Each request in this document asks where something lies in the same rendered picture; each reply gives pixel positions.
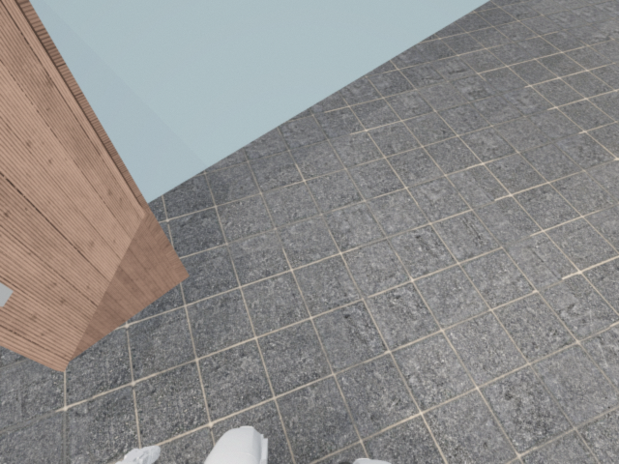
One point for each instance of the cupboard door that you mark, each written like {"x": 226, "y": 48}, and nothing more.
{"x": 67, "y": 216}

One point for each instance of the robot left thigh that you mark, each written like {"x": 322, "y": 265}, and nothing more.
{"x": 239, "y": 446}

